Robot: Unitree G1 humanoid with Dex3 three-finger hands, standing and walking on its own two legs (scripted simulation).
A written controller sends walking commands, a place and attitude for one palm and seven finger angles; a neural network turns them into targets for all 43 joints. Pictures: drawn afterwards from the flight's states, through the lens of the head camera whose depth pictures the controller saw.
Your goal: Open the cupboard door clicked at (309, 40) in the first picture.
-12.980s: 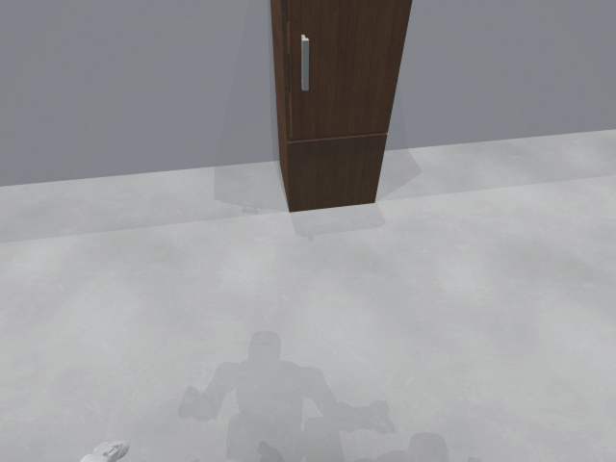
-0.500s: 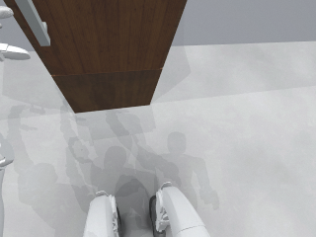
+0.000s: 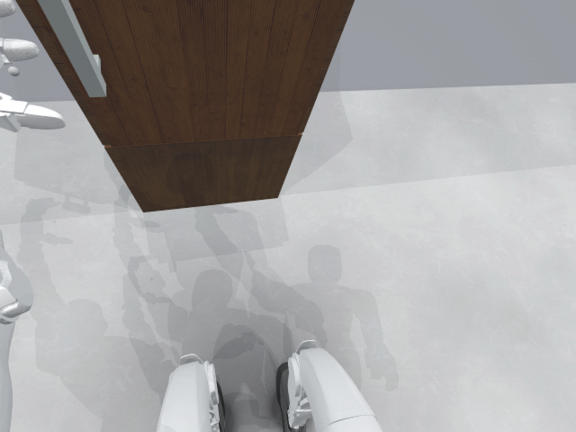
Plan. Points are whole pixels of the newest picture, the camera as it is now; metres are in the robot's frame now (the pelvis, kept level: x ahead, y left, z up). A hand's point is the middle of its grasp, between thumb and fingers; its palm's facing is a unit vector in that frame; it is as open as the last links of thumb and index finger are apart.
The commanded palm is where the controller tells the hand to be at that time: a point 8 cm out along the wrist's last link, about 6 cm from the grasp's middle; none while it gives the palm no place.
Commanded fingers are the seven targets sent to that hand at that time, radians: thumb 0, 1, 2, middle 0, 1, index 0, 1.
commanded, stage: move the hooked fingers beside the handle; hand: left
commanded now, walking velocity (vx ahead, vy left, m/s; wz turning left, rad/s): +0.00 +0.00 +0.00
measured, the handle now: (74, 29) +0.61 +0.20 +0.06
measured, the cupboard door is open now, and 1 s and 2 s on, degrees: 0 0 0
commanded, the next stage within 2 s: slide the fingers in behind the handle in 0.26 s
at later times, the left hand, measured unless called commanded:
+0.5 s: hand (25, 69) +0.54 +0.25 +0.07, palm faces +0.07 -1.00 -0.02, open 14.0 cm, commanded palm +0.53 +0.27 +0.06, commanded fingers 0.00 -0.50 0.30 -0.30 -1.20 -0.30 -1.20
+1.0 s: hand (60, 70) +0.55 +0.22 +0.06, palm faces +0.07 -1.00 -0.01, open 14.0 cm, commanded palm +0.53 +0.24 +0.06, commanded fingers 0.00 -0.50 0.30 -0.30 -1.20 -0.30 -1.20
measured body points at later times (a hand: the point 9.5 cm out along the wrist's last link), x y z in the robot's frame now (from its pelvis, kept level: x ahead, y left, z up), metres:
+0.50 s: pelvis -0.01 +0.00 +0.00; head +0.18 +0.04 +0.40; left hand +0.53 +0.30 +0.07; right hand -0.02 -0.27 -0.10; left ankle +0.01 +0.09 -0.63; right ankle +0.02 -0.13 -0.63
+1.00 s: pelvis -0.01 -0.01 +0.00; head +0.18 +0.03 +0.41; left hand +0.54 +0.27 +0.06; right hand -0.03 -0.27 -0.10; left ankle +0.01 +0.09 -0.63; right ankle +0.02 -0.13 -0.63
